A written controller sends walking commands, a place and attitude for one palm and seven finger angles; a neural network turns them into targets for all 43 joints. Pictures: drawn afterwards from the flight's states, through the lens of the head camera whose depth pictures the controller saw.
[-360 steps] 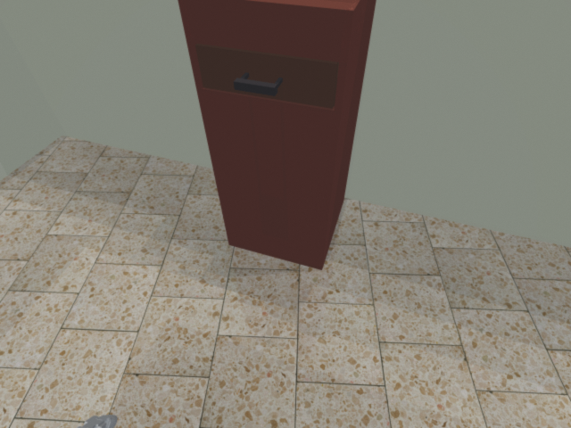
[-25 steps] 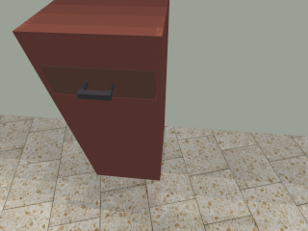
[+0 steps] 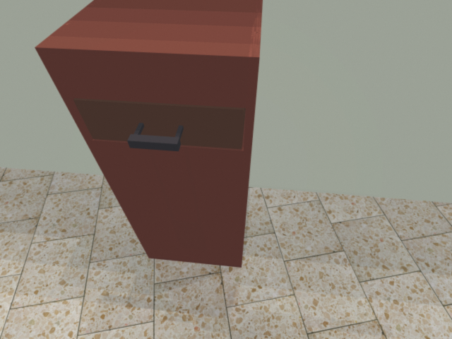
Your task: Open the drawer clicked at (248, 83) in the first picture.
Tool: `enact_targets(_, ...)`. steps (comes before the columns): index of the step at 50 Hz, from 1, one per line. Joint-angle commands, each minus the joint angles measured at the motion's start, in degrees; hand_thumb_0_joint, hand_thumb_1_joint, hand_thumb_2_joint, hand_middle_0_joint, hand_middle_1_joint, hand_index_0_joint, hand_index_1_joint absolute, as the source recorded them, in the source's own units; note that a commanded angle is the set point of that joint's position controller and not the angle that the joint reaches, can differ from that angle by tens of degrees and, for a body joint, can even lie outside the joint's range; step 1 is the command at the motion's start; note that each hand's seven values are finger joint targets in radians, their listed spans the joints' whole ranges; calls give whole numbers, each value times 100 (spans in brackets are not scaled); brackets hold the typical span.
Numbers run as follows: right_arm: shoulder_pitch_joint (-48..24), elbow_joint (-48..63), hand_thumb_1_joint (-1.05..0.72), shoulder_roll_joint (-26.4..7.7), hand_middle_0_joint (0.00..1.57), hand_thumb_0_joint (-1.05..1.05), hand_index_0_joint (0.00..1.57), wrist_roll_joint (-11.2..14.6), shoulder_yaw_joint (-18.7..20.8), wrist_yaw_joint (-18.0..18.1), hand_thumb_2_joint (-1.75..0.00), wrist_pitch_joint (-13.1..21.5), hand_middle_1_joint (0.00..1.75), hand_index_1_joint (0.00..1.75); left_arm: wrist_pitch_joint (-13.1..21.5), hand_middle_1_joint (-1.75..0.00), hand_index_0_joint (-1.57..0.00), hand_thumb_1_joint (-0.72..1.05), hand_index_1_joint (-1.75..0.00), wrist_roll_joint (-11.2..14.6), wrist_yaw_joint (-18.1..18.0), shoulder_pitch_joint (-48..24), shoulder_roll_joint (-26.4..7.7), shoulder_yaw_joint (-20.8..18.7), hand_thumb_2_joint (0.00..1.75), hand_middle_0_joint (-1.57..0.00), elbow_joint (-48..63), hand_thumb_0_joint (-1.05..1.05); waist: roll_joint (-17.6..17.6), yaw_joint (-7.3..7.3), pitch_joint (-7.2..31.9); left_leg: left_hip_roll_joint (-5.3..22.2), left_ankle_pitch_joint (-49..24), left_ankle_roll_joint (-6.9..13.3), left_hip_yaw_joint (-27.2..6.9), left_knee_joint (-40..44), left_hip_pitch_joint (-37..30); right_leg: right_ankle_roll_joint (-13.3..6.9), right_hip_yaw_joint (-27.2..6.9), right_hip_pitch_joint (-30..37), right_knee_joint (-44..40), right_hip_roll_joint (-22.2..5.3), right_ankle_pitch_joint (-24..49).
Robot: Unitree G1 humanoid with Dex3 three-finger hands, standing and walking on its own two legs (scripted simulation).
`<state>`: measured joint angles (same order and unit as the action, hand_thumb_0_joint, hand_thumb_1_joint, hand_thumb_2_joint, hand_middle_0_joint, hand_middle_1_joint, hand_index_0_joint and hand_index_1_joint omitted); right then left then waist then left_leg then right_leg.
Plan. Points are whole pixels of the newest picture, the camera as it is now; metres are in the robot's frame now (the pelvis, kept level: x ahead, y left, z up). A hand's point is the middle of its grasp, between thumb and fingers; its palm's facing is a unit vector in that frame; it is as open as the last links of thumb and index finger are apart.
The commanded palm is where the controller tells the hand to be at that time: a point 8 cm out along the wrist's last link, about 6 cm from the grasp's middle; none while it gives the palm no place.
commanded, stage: raise the hand with hooked fingers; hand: left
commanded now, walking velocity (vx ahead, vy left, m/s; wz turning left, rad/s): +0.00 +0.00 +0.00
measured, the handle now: (157, 135) +0.52 +0.20 +0.05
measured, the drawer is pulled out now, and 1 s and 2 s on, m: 0.00 0.00 0.00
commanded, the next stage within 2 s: move the hooked fingers above the handle in 1.84 s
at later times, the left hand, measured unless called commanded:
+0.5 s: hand (105, 322) +0.15 +0.22 -0.02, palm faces +0.03 -0.07 -1.00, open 9.4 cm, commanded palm +0.15 +0.21 +0.04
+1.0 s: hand (97, 243) +0.24 +0.23 +0.08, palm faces +0.11 -0.07 -0.99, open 12.3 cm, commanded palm +0.21 +0.22 +0.14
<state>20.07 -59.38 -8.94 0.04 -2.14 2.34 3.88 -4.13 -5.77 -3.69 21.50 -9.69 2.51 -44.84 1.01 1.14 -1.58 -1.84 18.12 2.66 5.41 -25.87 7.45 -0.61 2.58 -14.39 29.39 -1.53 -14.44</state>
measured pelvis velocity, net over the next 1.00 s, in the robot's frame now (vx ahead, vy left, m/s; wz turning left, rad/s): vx -0.01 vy -0.02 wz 0.02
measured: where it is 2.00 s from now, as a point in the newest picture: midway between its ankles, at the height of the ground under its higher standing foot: outside the picture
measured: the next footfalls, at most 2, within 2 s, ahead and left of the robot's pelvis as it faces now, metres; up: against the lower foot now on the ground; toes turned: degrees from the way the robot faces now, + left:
none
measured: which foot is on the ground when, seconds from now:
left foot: down 0.00-1.00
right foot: down 0.00-1.00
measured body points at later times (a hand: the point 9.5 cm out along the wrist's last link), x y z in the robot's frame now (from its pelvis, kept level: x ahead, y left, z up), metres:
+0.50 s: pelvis -0.02 -0.04 -0.03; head +0.01 -0.06 +0.41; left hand +0.14 +0.22 +0.03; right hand +0.27 -0.23 -0.09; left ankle -0.04 +0.08 -0.74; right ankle +0.01 -0.12 -0.74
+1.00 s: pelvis -0.01 -0.02 +0.00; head +0.01 -0.06 +0.44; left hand +0.23 +0.23 +0.13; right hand +0.17 -0.27 -0.12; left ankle -0.05 +0.08 -0.74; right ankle +0.01 -0.12 -0.74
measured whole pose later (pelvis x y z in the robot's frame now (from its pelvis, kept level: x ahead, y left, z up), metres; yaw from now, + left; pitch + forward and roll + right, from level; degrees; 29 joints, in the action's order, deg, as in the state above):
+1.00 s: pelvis -0.01 -0.02 +0.00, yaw +1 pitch +2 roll +1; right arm 9.3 -36.3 -17.2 -1.0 2.5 0.5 -6.9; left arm 2.8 -53.0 -11.3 11.1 -27.1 -0.4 7.3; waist 4.6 4.9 0.6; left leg -0.7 18.3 1.4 4.0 -29.3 13.4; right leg -2.0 3.1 -19.3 31.5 -0.3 -14.6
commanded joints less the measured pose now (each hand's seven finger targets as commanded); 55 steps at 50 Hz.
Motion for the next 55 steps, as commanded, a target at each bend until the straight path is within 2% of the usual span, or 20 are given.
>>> enact_targets(1, -759, 1656, -90, -859, 20, 0, 20, 227, 329, 258, -90, 1494, 30, 30, 55, -36, -21, 81, -36, -926, -855, -305, -313, 658, 86, -21, 4617, 0, 894, -163, 724, 556, -3172, -505, -732, 472, 0, -109, 13, -687, 657, 134, -256)
enact_targets(2, -1102, 1973, -90, -1123, 20, 0, 20, 122, 391, 203, -90, 1515, 30, 30, 139, -37, -21, 78, -37, -1349, -989, -657, -752, 441, 85, -21, 4983, 0, 551, -202, 149, 478, -2488, -396, -886, 229, 464, -173, -89, -933, 394, 159, -103)
enact_targets(3, -1085, 2140, -90, -1325, 20, 0, 20, -34, 430, 151, -90, 1412, 30, 30, 212, -39, -21, 76, -39, -2003, -1129, -490, -1150, 231, 84, -21, 5046, 0, 204, -225, 491, 393, -2085, -344, -958, -38, 710, -244, -171, -915, 257, 216, 167)
enact_targets(4, -1237, 2438, -90, -1306, 20, 0, 20, -144, 458, 87, -90, 1252, 30, 30, 233, -40, -21, 74, -40, -2528, -1269, 27, -1136, 178, 83, -21, 4984, 0, -277, -106, 587, 332, -1858, -323, -988, -231, 1045, -301, -194, -912, 264, 244, 151)
enact_targets(6, -1434, 2973, -90, -1258, 20, 0, 20, -203, 576, -169, -90, 836, 30, 30, 256, -43, -22, 69, -43, -3541, -1492, 1338, -846, 327, 81, -22, 4767, 0, -793, 245, 829, 267, -1768, -339, -828, -445, 1350, -336, -272, -888, 404, 344, -245)
enact_targets(8, -1838, 3410, -90, -1290, 20, 0, 20, -302, 650, -414, -90, 284, 30, 30, 341, -47, -22, 64, -47, -4321, -1634, 2223, -600, 435, 79, -22, 4551, 0, -1180, 450, 345, 197, -1224, -290, -571, -617, 1843, -408, -391, -1146, 426, 373, -399)
enact_targets(10, -2067, 3718, -90, -1270, 20, 0, 20, -275, 620, -619, -90, -172, 30, 30, 624, -50, -22, 60, -50, -4765, -1752, 2412, -881, 86, 77, -22, 4786, 0, -1156, 642, 416, 109, -1066, -275, -461, -774, 2168, -456, -583, -999, 641, 371, -26)
enact_targets(13, -2272, 4085, -90, -1160, 20, 0, 20, -277, 527, -720, -90, -551, 30, 30, 933, -54, -23, 53, -54, -5301, -2094, 1960, -1524, -497, 74, -23, 5508, 0, -603, 760, 1036, -22, -963, -241, -378, -1009, 2036, -467, -809, -862, 862, 331, 301)
enact_targets(15, -2218, 4031, -90, -1095, 20, 0, 20, -331, 518, -692, -90, -748, 30, 30, 970, -57, -23, 48, -57, -5623, -2384, 1052, -1901, -843, 72, -23, 5882, 0, -458, 704, 1220, -97, -797, -199, -441, -1192, 2098, -446, -1067, -1017, 917, 336, 257)
enact_targets(17, -2107, 4053, -90, -1015, 20, 0, 20, -402, 544, -655, -90, -783, 30, 30, 949, -60, -23, 43, -60, -5837, -2614, 318, -1997, -870, 70, -23, 6035, 0, -118, 554, 1514, -147, -727, -151, -493, -1426, 1763, -444, -1377, -1366, 835, 283, 54)
enact_targets(19, -2102, 4015, -90, -1024, 20, 0, 20, -463, 554, -592, -90, -814, 30, 30, 1020, -63, -24, 39, -63, -5864, -2680, -518, -2141, -848, 68, -24, 6389, 0, 119, 344, 1824, -159, -813, -98, -579, -1682, 1379, -418, -1463, -1602, 833, 232, 207)
enact_targets(20, -2097, 3934, -90, -1027, 20, 0, 20, -503, 556, -531, -90, -847, 30, 30, 1038, -64, -24, 36, -64, -5775, -2666, -1202, -2279, -855, 67, -24, 6644, 0, 26, 164, 1852, -172, -687, -51, -639, -1791, 1313, -364, -1508, -1697, 762, 207, 48)
enact_targets(23, -2118, 3849, -90, -1002, 20, 0, 20, -468, 522, -384, -90, -783, 30, 30, 1095, -69, -24, 29, -69, -5388, -2385, -1469, -2207, -625, 64, -24, 6435, 0, 115, -3, 1761, -187, -563, 9, -553, -1746, 1246, -282, -1328, -1425, 548, 162, 172)
enact_targets(26, -2218, 3731, -90, -951, 20, 0, 20, -428, 428, -313, -90, -813, 30, 30, 887, -74, -25, 22, -74, -5192, -1987, -1388, -2152, -489, 61, -25, 6094, 0, -14, 71, 1632, -172, -662, 14, -522, -1452, 1490, -198, -1173, -733, 403, 110, 624)
enact_targets(30, -2320, 3705, -90, -942, 20, 0, 20, -296, 307, -243, -90, -885, 30, 30, 476, -80, -25, 13, -80, -5024, -1475, -832, -2356, -717, 57, -25, 5744, 0, -331, 363, 1462, -73, -853, -36, -474, -897, 1670, -166, -1111, 90, 188, 84, 1015)
enact_targets(34, -2255, 3664, -90, -968, 20, 0, 20, -229, 237, -205, -90, -851, 30, 30, 486, -86, -26, 4, -86, -4903, -1085, -617, -2656, -1002, 53, -26, 5838, 0, -536, 537, 1383, -24, -1034, -64, -448, -496, 1681, -105, -1082, 738, 84, 6, 1462)
enact_targets(35, -2293, 3678, -90, -1015, 20, 0, 20, -215, 231, -186, -90, -848, 30, 30, 503, -87, -26, 1, -87, -4864, -1057, -669, -2754, -1128, 52, -26, 5906, 0, -427, 568, 1365, -4, -1048, -64, -447, -430, 1633, -118, -1100, 810, 39, -3, 1447)
enact_targets(44, -2069, 3457, -90, -1100, 20, 0, 20, -134, 482, -152, -90, -694, 30, 30, 873, -100, -28, -20, -100, -4692, -1122, -1587, -2794, -1215, 43, -28, 6366, 0, -118, 470, 1511, -26, -1373, -38, -431, -145, 1001, -131, -749, 736, -186, -20, 1331)
enact_targets(51, -2191, 3339, -90, -1109, 20, 0, 20, -17, 468, -169, -90, -780, 30, 30, 564, -111, -29, -36, -111, -4680, -725, -2712, -2900, -907, 36, -29, 6310, 0, 172, 425, 1397, 30, -1659, -84, -482, 196, 468, -170, -374, 762, -348, 40, 1159)
enact_targets(55, -2278, 3330, -90, -1135, 20, 0, 20, 44, 390, -175, -90, -898, 30, 30, 371, -117, -30, -45, -117, -4625, -349, -3251, -3195, -1034, 32, -30, 6139, 0, 96, 448, 1306, 69, -1919, -123, -533, 427, 331, -186, -319, 1032, -485, 104, 1339)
